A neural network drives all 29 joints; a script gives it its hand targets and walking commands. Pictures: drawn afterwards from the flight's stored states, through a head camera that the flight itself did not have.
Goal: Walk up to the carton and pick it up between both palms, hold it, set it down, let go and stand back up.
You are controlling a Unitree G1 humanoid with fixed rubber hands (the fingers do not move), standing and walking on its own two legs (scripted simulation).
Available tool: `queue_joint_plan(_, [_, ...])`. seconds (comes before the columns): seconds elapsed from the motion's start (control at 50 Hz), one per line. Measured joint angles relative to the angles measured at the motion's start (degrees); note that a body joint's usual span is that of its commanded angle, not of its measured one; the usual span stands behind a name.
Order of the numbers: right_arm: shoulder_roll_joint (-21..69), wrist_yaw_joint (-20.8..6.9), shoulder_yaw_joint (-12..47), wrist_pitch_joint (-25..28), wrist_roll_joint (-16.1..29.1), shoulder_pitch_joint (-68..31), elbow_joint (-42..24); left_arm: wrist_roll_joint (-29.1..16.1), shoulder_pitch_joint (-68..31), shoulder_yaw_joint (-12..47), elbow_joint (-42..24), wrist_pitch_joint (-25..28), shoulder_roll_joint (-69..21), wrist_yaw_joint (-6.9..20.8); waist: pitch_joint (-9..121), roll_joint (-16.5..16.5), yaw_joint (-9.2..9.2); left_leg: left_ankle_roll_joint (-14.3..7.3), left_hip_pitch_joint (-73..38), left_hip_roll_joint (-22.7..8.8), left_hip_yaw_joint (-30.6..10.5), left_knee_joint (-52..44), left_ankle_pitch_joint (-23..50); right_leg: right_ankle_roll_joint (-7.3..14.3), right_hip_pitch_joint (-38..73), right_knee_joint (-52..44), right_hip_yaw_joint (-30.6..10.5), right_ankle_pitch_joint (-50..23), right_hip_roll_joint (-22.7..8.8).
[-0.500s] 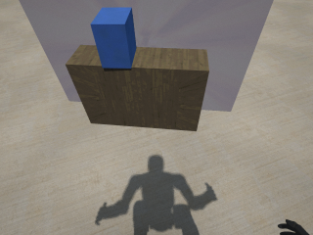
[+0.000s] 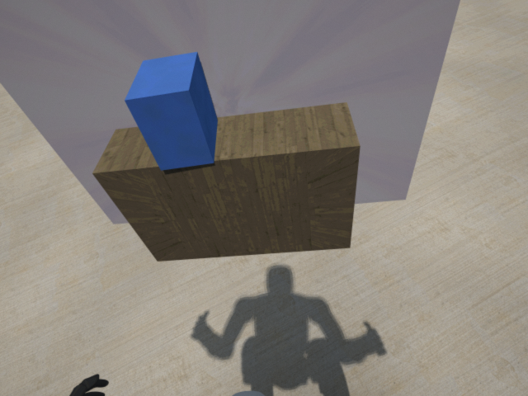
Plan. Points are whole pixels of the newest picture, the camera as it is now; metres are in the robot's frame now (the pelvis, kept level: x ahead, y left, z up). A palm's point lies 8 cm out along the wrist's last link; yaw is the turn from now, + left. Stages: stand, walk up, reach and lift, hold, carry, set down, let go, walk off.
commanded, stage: walk up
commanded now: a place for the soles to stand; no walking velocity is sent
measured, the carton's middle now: (178, 112) +0.93 +0.33 -0.06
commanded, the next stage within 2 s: none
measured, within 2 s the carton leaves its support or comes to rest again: neither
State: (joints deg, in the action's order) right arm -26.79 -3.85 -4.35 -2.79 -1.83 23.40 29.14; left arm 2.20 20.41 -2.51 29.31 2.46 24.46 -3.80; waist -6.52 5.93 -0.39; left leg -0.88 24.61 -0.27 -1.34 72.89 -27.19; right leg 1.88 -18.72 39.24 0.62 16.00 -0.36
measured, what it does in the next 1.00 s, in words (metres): walks ahead: left foot, then right foot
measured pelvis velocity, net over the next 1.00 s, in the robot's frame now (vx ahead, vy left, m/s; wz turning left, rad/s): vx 0.30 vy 0.26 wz -0.05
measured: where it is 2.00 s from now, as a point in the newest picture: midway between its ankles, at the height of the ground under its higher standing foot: (215, 342)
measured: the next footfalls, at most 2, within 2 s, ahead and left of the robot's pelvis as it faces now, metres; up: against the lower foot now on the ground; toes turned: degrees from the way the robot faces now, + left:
left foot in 0.26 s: +0.24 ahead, +0.27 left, +0.00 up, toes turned +3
right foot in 0.64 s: +0.33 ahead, +0.07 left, +0.00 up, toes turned -7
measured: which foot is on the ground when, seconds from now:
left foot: up 0.00-0.24, down 0.26-0.66, up 0.68-1.00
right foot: down 0.00-0.28, up 0.30-0.62, down 0.64-1.00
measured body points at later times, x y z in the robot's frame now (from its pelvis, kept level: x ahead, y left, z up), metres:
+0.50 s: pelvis +0.16 +0.16 +0.00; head +0.16 +0.17 +0.45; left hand +0.32 +0.47 -0.07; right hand +0.20 -0.16 -0.07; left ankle +0.20 +0.27 -0.72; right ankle +0.20 +0.04 -0.66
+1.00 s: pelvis +0.30 +0.26 +0.00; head +0.32 +0.23 +0.45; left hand +0.39 +0.61 -0.03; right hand +0.44 -0.06 -0.08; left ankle +0.41 +0.44 -0.68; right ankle +0.29 +0.08 -0.72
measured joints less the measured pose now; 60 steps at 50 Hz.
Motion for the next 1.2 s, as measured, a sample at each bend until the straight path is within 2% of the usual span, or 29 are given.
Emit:
queue_joint_plan(0.1, [-1.0,-1.3,-0.6,-0.4,-0.4,-3.4,-1.7,0.3,4.4,0.0,0.8,0.8,1.0,0.3,0.5,0.3,1.71,1.2,7.4,-4.1,-1.8,-5.5,6.0,-1.5,3.6,-2.7,-1.9,1.3,-2.1])
queue_joint_plan(0.2, [-0.8,-2.4,-0.7,-0.8,-0.4,-5.9,-2.1,0.2,6.1,-0.9,0.5,0.7,3.5,0.5,1.0,-0.8,2.61,0.3,7.0,-7.4,-1.3,-20.4,9.3,-3.4,5.6,-1.5,-3.2,5.1,-4.2])
queue_joint_plan(0.26, [-0.8,-2.5,-0.8,-0.5,-0.2,-6.1,-2.0,-0.1,6.0,-1.4,0.3,0.0,5.0,0.5,2.2,-1.9,2.60,-0.8,2.2,-7.3,0.3,-28.9,11.4,-4.1,5.8,2.3,-4.0,9.5,-5.8])
queue_joint_plan(0.3, [0.2,-2.0,-0.8,0.5,-0.1,-6.3,-1.5,-0.3,4.9,-2.2,1.0,-0.7,6.2,0.3,1.6,-5.5,2.03,1.7,1.7,-4.7,2.7,-26.4,11.8,-1.8,3.9,10.0,-6.8,14.4,-8.4])
queue_joint_plan(0.32, [0.5,-1.6,-0.4,1.0,-0.1,-6.1,-1.3,-0.8,4.1,-2.5,1.7,-1.3,6.0,0.2,1.4,-6.4,1.67,2.1,1.9,-4.2,3.6,-23.9,9.9,-1.3,1.9,16.2,-8.6,16.9,-7.5])
queue_joint_plan(0.36, [2.0,-0.9,0.2,1.3,0.4,-5.1,-0.6,-1.7,2.1,-2.3,3.0,-2.6,5.1,-0.2,1.7,-7.1,0.43,1.7,0.9,-3.9,4.3,-22.8,7.3,-0.9,-2.5,27.4,-9.4,17.9,-3.5])
queue_joint_plan(0.42, [3.7,0.3,1.4,1.2,0.7,-2.7,0.5,-2.0,-0.4,-1.3,3.4,-2.4,4.1,0.3,1.5,-8.6,-1.15,0.4,-3.5,-2.9,5.7,-27.5,7.9,-0.8,-7.6,32.8,-5.3,14.1,-1.0])
queue_joint_plan(0.46, [3.5,0.8,1.6,1.1,0.4,-1.1,1.1,-2.0,-1.1,-0.6,3.1,-2.0,3.2,0.9,1.4,-8.5,-2.19,-0.4,-6.3,-2.5,6.6,-30.6,8.4,-1.1,-9.5,29.5,-2.0,12.8,-0.7])
queue_joint_plan(0.52, [2.7,1.0,1.0,1.2,0.0,1.0,1.5,-1.8,-1.9,0.0,2.4,-1.9,2.1,1.8,1.3,-7.6,-3.54,-1.2,-9.5,-1.8,7.7,-34.4,8.7,-1.1,-10.1,19.6,1.3,10.3,-1.0])
queue_joint_plan(0.62, [0.7,0.4,0.1,0.5,0.1,2.9,1.6,-1.5,-2.1,0.1,1.6,-1.3,1.3,2.5,0.8,-4.8,-4.89,-1.6,-11.7,-0.7,8.8,-34.7,6.1,0.0,-5.7,2.6,3.0,1.4,-0.4])
queue_joint_plan(0.66, [0.3,0.1,0.1,0.1,0.0,3.3,1.8,-1.1,-1.8,-0.3,1.2,-1.0,1.8,2.0,1.1,-3.6,-4.22,-1.5,-11.4,-1.0,9.2,-31.1,2.9,0.9,-3.3,-0.7,2.8,-1.7,0.5])
queue_joint_plan(0.68, [0.3,0.0,0.1,-0.1,-0.2,3.1,2.1,-0.9,-1.8,-0.4,1.1,-1.0,1.8,1.6,0.9,-2.4,-3.88,-1.3,-10.7,-1.5,8.5,-28.0,0.3,1.1,-3.4,0.7,3.2,-2.3,0.9])
queue_joint_plan(0.72, [0.8,0.0,0.2,-1.1,-0.8,2.4,2.4,-0.4,-1.6,-0.6,0.7,-0.8,1.9,0.5,0.7,-1.4,-2.88,-0.8,-7.4,0.0,5.0,-17.8,-4.3,1.3,-3.2,3.3,3.3,-0.1,0.5])
queue_joint_plan(0.76, [0.5,-0.1,0.1,-1.9,-0.9,1.4,1.7,-0.2,-0.7,-0.5,0.4,-0.6,1.1,-0.5,0.4,-0.6,-1.52,-0.5,-3.8,1.7,2.2,-9.1,-4.1,1.0,-1.6,3.0,2.5,1.5,-0.4])
queue_joint_plan(0.8, [-0.1,-0.2,-0.3,-1.6,-0.3,0.5,0.6,-0.1,0.8,0.0,0.2,-0.2,0.7,-0.6,0.4,0.3,-0.64,-0.1,-0.6,2.0,0.0,-5.1,-2.0,0.2,0.3,1.4,1.9,1.7,-1.6])
queue_joint_plan(0.9, [-1.5,-1.2,-1.0,-1.1,0.1,-2.1,-1.1,0.1,4.3,-0.1,0.0,0.6,1.4,-0.1,0.7,0.6,1.35,1.3,4.9,-1.0,-3.4,-6.5,5.0,-1.9,4.0,-1.9,0.6,2.3,-4.8])
queue_joint_plan(0.98, [-1.3,-1.9,-0.9,-1.1,0.0,-4.6,-1.5,0.2,5.8,-0.8,-0.3,0.6,3.3,0.5,0.4,-0.6,2.28,1.1,4.9,-4.9,-2.2,-18.1,7.1,-3.4,5.8,-2.2,0.3,4.1,-7.1])
queue_joint_plan(1.02, [-1.0,-2.1,-0.7,-0.9,0.1,-5.8,-1.5,0.0,6.0,-1.2,-0.6,0.3,4.6,0.7,0.5,-1.6,2.74,0.5,3.0,-5.8,-1.1,-25.2,8.5,-4.0,6.0,-0.6,0.2,6.1,-8.1])
queue_joint_plan(1.06, [-1.0,-2.1,-0.6,-0.4,0.3,-6.3,-1.6,-0.3,6.1,-1.5,-0.6,-0.3,5.8,0.7,0.9,-2.6,2.83,-0.2,-0.2,-5.4,0.4,-31.3,11.2,-3.7,5.4,3.2,-0.3,9.4,-9.3])
queue_joint_plan(1.1, [0.2,-1.4,-0.5,0.5,0.4,-7.4,-0.8,-0.7,5.1,-2.1,0.6,-1.2,6.6,0.7,-0.1,-6.3,2.64,1.8,-0.2,-2.9,2.5,-27.7,11.4,-1.5,3.2,11.4,-3.2,13.6,-11.6])
queue_joint_plan(1.14, [1.1,-0.8,0.2,0.8,0.7,-7.2,-0.5,-1.8,3.6,-2.0,2.4,-2.7,5.5,0.4,0.1,-7.1,1.76,2.0,-0.3,-2.5,3.1,-24.7,8.3,-1.0,-0.7,22.0,-5.6,17.8,-8.0])
queue_joint_plan(1.2, [2.8,0.3,1.5,0.9,1.4,-5.4,0.2,-2.2,1.2,-0.8,3.4,-3.1,4.1,0.6,0.4,-8.4,0.01,0.7,-3.7,-1.8,3.6,-27.6,7.8,-0.8,-5.9,29.9,-3.6,16.3,-4.1])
